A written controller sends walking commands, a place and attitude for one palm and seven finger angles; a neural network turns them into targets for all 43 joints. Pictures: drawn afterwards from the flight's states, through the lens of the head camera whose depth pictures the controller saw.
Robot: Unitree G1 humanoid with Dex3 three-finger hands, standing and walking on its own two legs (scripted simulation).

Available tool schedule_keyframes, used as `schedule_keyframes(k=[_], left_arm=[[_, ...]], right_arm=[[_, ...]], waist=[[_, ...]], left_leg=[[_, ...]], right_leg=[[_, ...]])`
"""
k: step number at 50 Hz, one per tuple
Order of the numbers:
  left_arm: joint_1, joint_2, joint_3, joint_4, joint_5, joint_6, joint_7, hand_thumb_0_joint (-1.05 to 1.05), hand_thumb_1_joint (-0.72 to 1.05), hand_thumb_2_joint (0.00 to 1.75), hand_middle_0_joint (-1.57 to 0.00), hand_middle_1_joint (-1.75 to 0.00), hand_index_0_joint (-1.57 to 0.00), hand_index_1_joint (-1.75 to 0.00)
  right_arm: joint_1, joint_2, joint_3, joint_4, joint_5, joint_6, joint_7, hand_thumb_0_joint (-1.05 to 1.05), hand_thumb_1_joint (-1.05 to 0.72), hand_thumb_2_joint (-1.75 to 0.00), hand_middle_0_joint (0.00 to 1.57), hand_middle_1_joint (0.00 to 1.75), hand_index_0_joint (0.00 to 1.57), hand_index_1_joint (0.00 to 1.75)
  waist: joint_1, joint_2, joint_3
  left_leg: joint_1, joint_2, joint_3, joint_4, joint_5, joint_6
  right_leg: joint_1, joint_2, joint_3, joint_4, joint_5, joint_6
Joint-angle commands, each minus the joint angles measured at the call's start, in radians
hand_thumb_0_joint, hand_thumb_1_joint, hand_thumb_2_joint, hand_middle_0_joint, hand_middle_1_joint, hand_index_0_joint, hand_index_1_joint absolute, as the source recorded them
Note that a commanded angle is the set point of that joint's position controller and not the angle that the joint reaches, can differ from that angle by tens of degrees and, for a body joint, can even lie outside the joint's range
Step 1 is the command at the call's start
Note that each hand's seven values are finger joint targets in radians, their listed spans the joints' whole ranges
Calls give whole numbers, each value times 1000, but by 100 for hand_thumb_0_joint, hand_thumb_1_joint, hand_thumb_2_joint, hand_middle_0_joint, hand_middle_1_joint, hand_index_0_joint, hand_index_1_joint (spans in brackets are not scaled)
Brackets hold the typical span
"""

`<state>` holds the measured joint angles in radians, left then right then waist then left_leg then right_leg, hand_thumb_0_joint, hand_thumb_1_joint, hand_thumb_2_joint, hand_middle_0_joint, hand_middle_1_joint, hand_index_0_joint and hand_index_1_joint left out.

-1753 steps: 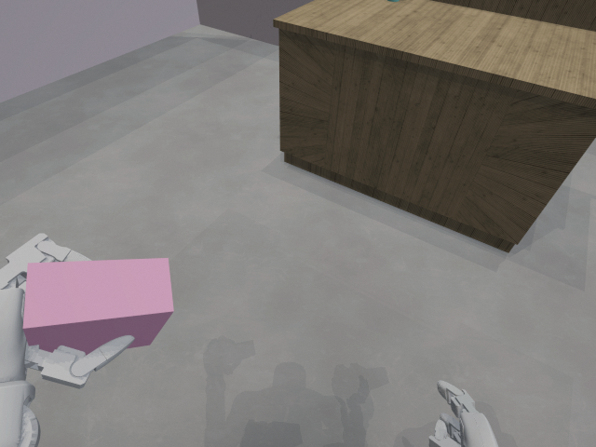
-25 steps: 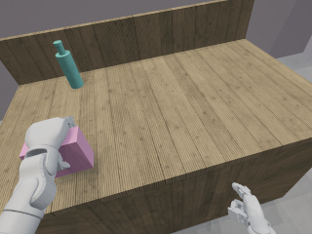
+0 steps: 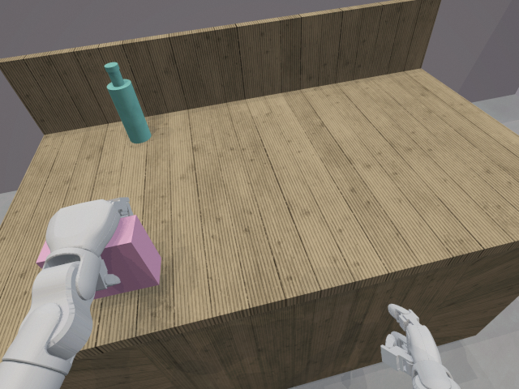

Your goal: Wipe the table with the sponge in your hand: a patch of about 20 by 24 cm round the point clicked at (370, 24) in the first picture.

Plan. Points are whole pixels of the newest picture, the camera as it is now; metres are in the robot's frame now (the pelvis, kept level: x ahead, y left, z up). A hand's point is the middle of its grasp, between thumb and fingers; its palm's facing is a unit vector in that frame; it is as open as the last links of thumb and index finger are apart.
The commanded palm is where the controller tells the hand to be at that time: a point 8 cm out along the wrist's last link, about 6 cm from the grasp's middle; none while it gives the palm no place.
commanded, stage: lower the sponge onto the table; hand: left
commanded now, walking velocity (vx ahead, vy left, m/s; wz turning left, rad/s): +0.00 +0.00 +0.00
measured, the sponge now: (111, 266) +0.25 +0.30 +0.06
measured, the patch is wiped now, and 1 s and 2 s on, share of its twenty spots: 0.00 0.00 0.15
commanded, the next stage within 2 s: wipe forward along the first lane in 1.50 s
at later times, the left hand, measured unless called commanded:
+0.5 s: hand (109, 251) +0.26 +0.29 +0.09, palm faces -0.01 -0.07 -1.00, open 9.9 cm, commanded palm +0.24 +0.28 +0.16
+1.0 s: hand (117, 258) +0.26 +0.28 +0.07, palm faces -0.03 -0.08 -1.00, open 9.9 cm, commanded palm +0.24 +0.28 +0.14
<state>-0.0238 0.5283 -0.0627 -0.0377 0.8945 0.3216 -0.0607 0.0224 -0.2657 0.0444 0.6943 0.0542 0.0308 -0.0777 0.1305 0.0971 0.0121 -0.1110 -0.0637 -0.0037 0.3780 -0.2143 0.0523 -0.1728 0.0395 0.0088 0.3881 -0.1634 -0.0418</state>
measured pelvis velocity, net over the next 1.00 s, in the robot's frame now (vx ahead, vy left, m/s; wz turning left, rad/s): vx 0.00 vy -0.01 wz -0.01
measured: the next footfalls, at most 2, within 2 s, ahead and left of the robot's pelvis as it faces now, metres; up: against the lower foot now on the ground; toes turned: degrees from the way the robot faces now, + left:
none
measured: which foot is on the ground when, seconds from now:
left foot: down 0.00-1.00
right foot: down 0.00-1.00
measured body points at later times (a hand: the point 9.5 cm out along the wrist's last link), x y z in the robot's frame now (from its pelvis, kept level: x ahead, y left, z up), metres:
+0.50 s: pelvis +0.00 +0.00 +0.00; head -0.01 -0.04 +0.45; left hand +0.25 +0.29 +0.15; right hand +0.24 -0.20 -0.09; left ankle +0.00 +0.08 -0.74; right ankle +0.03 -0.10 -0.74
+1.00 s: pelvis +0.00 -0.01 +0.00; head +0.00 -0.04 +0.45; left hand +0.26 +0.28 +0.13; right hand +0.24 -0.22 -0.09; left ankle +0.00 +0.08 -0.74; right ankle +0.03 -0.10 -0.74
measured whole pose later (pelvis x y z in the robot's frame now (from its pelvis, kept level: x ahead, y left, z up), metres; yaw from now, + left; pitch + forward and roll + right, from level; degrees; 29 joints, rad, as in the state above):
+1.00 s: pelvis +0.00 -0.01 +0.00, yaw -1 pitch -2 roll +0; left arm 0.01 0.48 -0.06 0.05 0.92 0.29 0.02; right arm 0.03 -0.26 0.03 0.71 0.05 0.03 -0.07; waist 0.12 0.09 0.00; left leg -0.13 -0.05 0.00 0.39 -0.23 0.04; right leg -0.19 0.05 0.02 0.39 -0.17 -0.05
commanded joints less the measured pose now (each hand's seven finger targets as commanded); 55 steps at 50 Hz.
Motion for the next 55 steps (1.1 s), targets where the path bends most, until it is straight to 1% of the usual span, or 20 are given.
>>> schedule_keyframes(k=[1,2,4,10,13,17,19,22,28,32,34,37,41,42,44,47,48,52,53,55], left_arm=[[-351,267,182,-204,50,-22,79,0,10,130,-120,-160,-120,-160],[-356,304,218,-223,45,-12,85,0,10,130,-120,-160,-120,-160],[-335,235,161,-203,45,7,82,0,10,130,-120,-160,-120,-160],[-277,230,148,-163,44,64,43,0,10,130,-120,-160,-120,-160],[-262,192,115,-203,43,60,27,0,10,130,-120,-160,-120,-160],[-312,289,192,-212,55,15,39,0,10,130,-120,-160,-120,-160],[-329,222,140,-220,59,-14,52,0,10,130,-120,-160,-120,-160],[-309,275,201,-236,56,-37,83,0,10,130,-120,-160,-120,-160],[-330,195,132,-168,53,-10,104,0,10,130,-120,-160,-120,-160],[-263,255,189,-151,48,0,102,0,10,130,-120,-160,-120,-160],[-216,220,171,-131,48,4,97,0,10,130,-120,-160,-120,-160],[-239,250,189,-167,43,-2,97,0,10,130,-120,-160,-120,-160],[-241,190,138,-149,53,-23,104,0,10,130,-120,-160,-120,-160],[-265,240,179,-164,51,-28,113,0,10,130,-120,-160,-120,-160],[-262,180,131,-149,60,-33,119,0,10,130,-120,-160,-120,-160],[-279,247,190,-131,55,-36,133,0,10,130,-120,-160,-120,-160],[-267,201,155,-120,60,-35,135,0,10,130,-120,-160,-120,-160],[-252,234,183,-132,61,-36,145,0,10,130,-120,-160,-120,-160],[-256,157,116,-118,58,-33,141,0,10,130,-120,-160,-120,-160],[-229,188,148,-74,60,-34,142,0,10,130,-120,-160,-120,-160]], right_arm=[[-205,-92,-34,-162,-11,-52,-9,0,-90,-90,20,30,20,30],[-231,-92,-27,-173,-4,-56,-8,0,-90,-90,20,30,20,30],[-223,-86,-28,-169,-7,-51,-3,0,-90,-90,20,30,20,30],[-229,-100,-26,-170,-5,-28,6,0,-90,-90,20,30,20,30],[-231,-93,-23,-187,-6,-28,10,0,-90,-90,20,30,20,30],[-225,-100,-24,-178,-5,-32,2,0,-90,-90,20,30,20,30],[-208,-86,-27,-181,-10,-44,-2,0,-90,-90,20,30,20,30],[-214,-92,-31,-177,-11,-52,-5,0,-90,-90,20,30,20,30],[-202,-91,-38,-170,-6,-57,-8,0,-90,-90,20,30,20,30],[-210,-102,-38,-165,-6,-53,-3,0,-90,-90,20,30,20,30],[-193,-99,-40,-164,-9,-47,2,0,-90,-90,20,30,20,30],[-212,-103,-38,-172,-5,-46,2,0,-90,-90,20,30,20,30],[-186,-98,-46,-169,-10,-47,1,0,-90,-90,20,30,20,30],[-197,-98,-42,-171,-5,-55,-2,0,-90,-90,20,30,20,30],[-182,-91,-46,-168,-9,-56,-3,0,-90,-90,20,30,20,30],[-191,-101,-45,-161,-5,-56,-6,0,-90,-90,20,30,20,30],[-181,-96,-50,-163,-9,-56,-8,0,-90,-90,20,30,20,30],[-196,-99,-47,-164,-5,-57,-4,0,-90,-90,20,30,20,30],[-186,-91,-48,-168,-7,-58,-5,0,-90,-90,20,30,20,30],[-173,-100,-53,-153,-10,-55,-4,0,-90,-90,20,30,20,30]], waist=[[-6,-11,-235],[2,-3,-229],[-2,1,-232],[-7,-60,-224],[-11,-35,-226],[-10,-34,-219],[-12,-16,-238],[2,1,-242],[-11,-14,-248],[-4,-34,-245],[-6,-76,-239],[-6,-29,-225],[-13,-35,-231],[-11,-24,-224],[-16,-35,-236],[-13,-48,-227],[-14,-41,-253],[-5,-9,-242],[-19,-17,-245],[-15,-51,-233]], left_leg=[[14,40,-119,-68,210,-46],[13,38,-125,-74,187,-38],[9,38,-118,-72,217,-46],[-9,35,-112,-70,220,-44],[-4,38,-106,-65,216,-34],[2,37,-112,-62,184,-27],[12,36,-112,-58,203,-32],[21,37,-121,-59,208,-32],[4,33,-103,-62,180,-31],[0,29,-101,-50,208,-30],[-19,29,-97,-43,234,-30],[-9,28,-99,-42,213,-25],[-5,30,-97,-36,217,-28],[-2,29,-101,-38,194,-22],[-1,30,-97,-33,208,-26],[-5,27,-98,-35,177,-21],[-11,25,-85,-29,191,-18],[-3,23,-99,-32,196,-24],[-10,26,-88,-29,193,-21],[-16,26,-88,-24,202,-24]], right_leg=[[108,-26,123,-53,74,-55],[113,-19,156,-55,57,-64],[117,-27,119,-52,78,-57],[123,-27,118,-52,96,-51],[122,-23,110,-45,97,-53],[102,-15,150,-55,65,-57],[102,-21,124,-51,72,-53],[109,-14,154,-53,76,-62],[105,-21,118,-56,56,-56],[120,-20,159,-52,101,-59],[129,-27,133,-43,139,-51],[108,-20,158,-47,115,-55],[91,-26,128,-48,113,-46],[84,-17,156,-52,86,-55],[82,-22,131,-49,96,-49],[80,-16,166,-58,73,-54],[102,-22,140,-48,97,-50],[89,-16,164,-49,88,-57],[87,-20,128,-46,91,-50],[81,-22,138,-49,110,-48]])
